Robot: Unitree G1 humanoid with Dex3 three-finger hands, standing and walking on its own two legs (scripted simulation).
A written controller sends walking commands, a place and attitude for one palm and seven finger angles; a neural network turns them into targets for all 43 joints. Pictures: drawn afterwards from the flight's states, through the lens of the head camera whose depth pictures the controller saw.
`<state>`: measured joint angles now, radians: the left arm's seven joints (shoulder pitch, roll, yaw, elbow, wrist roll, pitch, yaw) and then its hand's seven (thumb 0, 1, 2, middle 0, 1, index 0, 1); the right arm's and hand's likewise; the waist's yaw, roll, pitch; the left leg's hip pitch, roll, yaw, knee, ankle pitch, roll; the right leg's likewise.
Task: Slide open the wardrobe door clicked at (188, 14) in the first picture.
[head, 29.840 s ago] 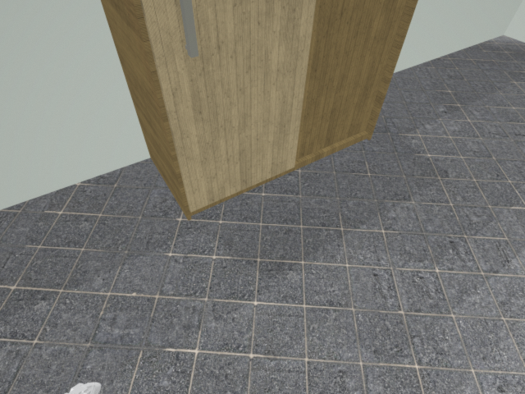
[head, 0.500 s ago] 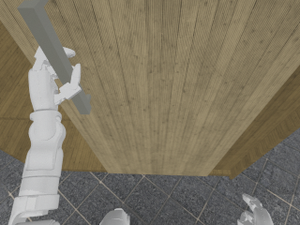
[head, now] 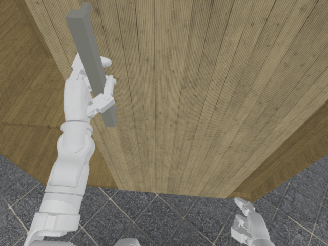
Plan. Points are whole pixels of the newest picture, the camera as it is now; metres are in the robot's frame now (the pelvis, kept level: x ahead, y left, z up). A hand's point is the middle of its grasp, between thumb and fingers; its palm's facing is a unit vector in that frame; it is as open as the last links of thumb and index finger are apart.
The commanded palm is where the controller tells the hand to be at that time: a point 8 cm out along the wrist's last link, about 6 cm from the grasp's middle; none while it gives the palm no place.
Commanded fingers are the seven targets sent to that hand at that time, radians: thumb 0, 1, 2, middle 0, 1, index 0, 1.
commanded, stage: stop walking and hold the door there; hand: left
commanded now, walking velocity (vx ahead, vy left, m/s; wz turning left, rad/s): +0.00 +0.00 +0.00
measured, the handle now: (101, 77) +0.41 +0.18 +0.18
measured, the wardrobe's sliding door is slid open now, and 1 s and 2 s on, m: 0.44 0.44 0.44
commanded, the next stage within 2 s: loosen the grip on the handle in 0.64 s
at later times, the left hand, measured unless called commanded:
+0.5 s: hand (109, 96) +0.36 +0.16 +0.17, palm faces +0.17 -0.98 -0.09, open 6.1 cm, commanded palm +0.34 +0.19 +0.15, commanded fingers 0.00 0.90 0.90 -0.45 -1.40 -0.45 -1.40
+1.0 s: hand (101, 94) +0.36 +0.17 +0.18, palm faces +0.22 -0.97 -0.05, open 10.0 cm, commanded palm +0.33 +0.20 +0.17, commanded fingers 0.00 -0.55 0.20 -0.40 -1.33 -0.40 -1.33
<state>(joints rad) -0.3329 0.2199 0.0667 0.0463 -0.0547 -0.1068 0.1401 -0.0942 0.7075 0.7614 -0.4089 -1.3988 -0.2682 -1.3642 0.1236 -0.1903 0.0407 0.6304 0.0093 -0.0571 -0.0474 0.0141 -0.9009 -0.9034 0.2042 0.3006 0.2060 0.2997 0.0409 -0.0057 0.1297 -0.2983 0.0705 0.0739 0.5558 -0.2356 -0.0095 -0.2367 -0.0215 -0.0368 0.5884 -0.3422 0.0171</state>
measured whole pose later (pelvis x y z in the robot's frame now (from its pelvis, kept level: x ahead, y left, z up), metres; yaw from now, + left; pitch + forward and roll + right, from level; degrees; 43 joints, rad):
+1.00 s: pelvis -0.04 +0.00 +0.00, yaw +0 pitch -1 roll +0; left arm -0.53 0.24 0.18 0.54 -0.05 -0.19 0.11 -0.02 0.13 0.52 -0.51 -1.40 -0.28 -1.32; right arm 0.22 -0.23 0.01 0.67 0.02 -0.16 -0.01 0.01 -0.90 -0.90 0.21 0.30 0.21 0.30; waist -0.03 -0.02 -0.03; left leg -0.37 0.06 0.07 0.55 -0.17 -0.01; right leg -0.31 -0.03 -0.04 0.59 -0.27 0.01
